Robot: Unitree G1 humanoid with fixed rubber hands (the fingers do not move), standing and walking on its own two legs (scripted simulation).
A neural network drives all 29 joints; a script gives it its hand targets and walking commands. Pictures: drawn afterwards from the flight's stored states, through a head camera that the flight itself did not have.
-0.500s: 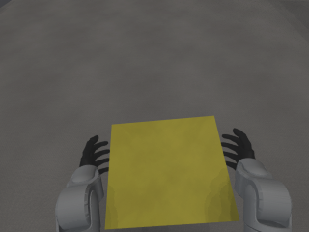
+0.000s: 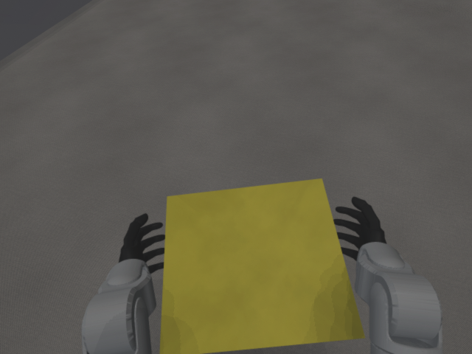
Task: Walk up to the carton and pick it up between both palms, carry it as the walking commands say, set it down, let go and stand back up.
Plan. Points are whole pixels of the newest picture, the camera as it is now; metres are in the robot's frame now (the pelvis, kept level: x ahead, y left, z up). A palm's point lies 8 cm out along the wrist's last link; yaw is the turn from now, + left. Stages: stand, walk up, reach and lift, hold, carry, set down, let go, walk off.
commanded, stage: carry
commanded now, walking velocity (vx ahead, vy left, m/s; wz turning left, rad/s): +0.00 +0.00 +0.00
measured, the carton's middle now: (253, 268) +0.28 +0.00 -0.01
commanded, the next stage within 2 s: none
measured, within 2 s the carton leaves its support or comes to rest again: neither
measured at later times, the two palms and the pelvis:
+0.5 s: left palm (137, 116) +0.64 +0.25 +0.05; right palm (274, 96) +0.68 -0.08 +0.06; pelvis +0.40 +0.06 -0.02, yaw +5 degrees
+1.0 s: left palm (149, 17) +1.26 +0.33 +0.05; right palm (235, 11) +1.31 +0.00 +0.03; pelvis +1.02 +0.13 -0.03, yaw +8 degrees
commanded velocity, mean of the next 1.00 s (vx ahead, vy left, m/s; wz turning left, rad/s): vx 0.00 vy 0.00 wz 0.00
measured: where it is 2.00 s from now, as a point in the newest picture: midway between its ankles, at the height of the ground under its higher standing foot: (220, 63)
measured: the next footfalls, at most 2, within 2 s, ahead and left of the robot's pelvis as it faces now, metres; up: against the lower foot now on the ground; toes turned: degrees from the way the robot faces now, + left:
right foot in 0.16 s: +0.15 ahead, -0.08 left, +0.00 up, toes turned -4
left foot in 0.38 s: +0.27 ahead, +0.11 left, +0.00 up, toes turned +7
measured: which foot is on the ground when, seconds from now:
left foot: down 0.00-0.18, up 0.20-0.36, down 0.38-0.60, up 0.62-0.84, down 0.86-1.00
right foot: up 0.00-0.14, down 0.16-0.38, up 0.40-0.58, down 0.60-0.84, up 0.86-1.00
